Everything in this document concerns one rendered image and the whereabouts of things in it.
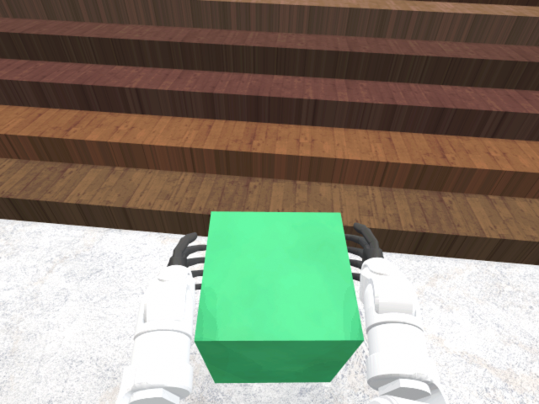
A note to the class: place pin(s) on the robot left forearm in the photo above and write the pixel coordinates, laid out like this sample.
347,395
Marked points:
159,372

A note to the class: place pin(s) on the left robot hand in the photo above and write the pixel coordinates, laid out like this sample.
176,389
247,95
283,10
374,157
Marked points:
182,251

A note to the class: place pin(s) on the carton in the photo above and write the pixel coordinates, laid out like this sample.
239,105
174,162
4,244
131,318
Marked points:
277,299

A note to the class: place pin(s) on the right robot hand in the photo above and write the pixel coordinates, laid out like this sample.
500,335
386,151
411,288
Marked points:
368,242

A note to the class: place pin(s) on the robot right forearm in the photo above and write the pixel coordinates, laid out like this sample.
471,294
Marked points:
398,363

